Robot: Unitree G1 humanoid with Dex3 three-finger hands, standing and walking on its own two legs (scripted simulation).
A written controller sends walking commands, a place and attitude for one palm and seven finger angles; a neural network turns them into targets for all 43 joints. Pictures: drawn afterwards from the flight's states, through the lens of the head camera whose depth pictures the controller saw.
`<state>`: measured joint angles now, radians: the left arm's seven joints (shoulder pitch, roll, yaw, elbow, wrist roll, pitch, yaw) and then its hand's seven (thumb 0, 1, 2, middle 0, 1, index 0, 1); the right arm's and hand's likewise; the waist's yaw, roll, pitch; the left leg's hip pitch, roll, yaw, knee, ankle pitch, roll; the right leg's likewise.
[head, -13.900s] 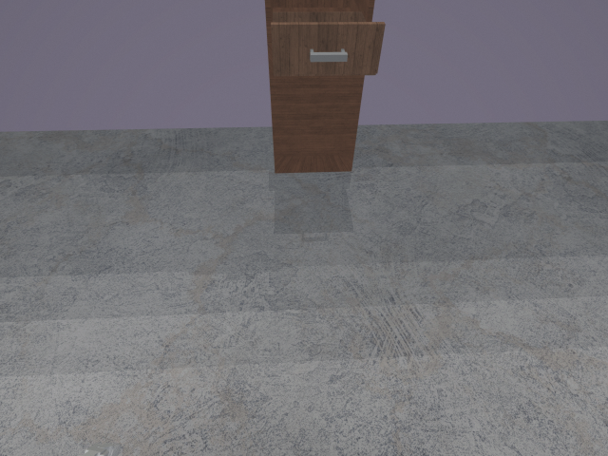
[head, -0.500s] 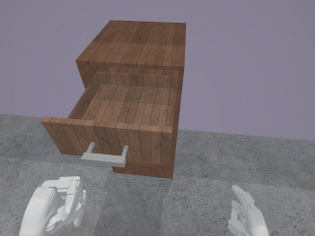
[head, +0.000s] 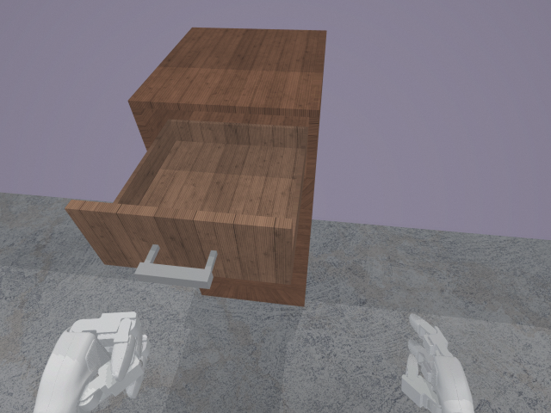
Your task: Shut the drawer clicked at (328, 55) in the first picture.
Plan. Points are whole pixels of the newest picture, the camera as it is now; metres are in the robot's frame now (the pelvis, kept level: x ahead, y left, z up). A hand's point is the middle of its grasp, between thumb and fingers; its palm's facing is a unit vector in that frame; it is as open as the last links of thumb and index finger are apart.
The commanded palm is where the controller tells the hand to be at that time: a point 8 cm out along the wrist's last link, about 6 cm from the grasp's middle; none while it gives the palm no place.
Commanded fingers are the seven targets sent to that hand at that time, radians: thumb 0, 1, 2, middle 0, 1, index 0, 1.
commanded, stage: bring the fist close to the handle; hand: left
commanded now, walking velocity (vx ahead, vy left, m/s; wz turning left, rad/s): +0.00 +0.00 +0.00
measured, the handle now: (178, 264) +0.34 +0.20 +0.02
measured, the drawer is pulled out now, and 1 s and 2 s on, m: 0.30 0.30 0.28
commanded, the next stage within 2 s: push the drawer shut in 1.24 s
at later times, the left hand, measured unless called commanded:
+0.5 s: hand (158, 345) +0.19 +0.17 +0.05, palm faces -0.02 -1.00 -0.07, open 3.2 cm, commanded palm +0.17 +0.23 +0.05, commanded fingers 0.00 0.90 0.90 -1.40 -1.60 -1.40 -1.60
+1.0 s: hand (178, 330) +0.23 +0.17 +0.02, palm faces -0.06 -1.00 -0.05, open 3.3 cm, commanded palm +0.21 +0.22 +0.02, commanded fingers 0.00 0.90 0.90 -1.40 -1.60 -1.40 -1.60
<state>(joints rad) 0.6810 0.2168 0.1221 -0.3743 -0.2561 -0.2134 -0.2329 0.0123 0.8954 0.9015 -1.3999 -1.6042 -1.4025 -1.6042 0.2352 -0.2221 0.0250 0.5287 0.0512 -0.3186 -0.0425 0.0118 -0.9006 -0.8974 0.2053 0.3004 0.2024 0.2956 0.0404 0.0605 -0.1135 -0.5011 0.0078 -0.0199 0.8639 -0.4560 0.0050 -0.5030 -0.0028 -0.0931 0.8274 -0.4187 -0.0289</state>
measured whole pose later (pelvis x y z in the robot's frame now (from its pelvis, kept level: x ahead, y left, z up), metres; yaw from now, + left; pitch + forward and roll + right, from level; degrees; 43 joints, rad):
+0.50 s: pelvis +0.00 +0.00 -0.01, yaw +0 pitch +10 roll -1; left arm 0.52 0.21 0.14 -0.16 -0.25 -0.33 -0.23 0.01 0.90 0.90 -1.40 -1.60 -1.40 -1.60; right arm 0.25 -0.24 -0.01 0.55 0.03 -0.26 -0.03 0.01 -0.90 -0.90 0.20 0.30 0.20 0.30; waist -0.01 0.04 -0.11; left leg -0.65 0.01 -0.01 0.96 -0.49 0.01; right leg -0.66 -0.01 -0.09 0.93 -0.45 -0.03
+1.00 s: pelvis -0.01 +0.01 -0.04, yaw -1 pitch +15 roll -2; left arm 0.36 0.21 0.08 -0.08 -0.21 -0.35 -0.17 0.01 0.90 0.90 -1.40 -1.60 -1.40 -1.60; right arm 0.25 -0.24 0.01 0.49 0.02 -0.17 -0.02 0.01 -0.90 -0.90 0.21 0.30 0.20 0.30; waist -0.02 0.04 -0.14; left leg -0.84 0.00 -0.01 1.11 -0.54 0.02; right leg -0.84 -0.01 -0.08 1.06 -0.49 -0.02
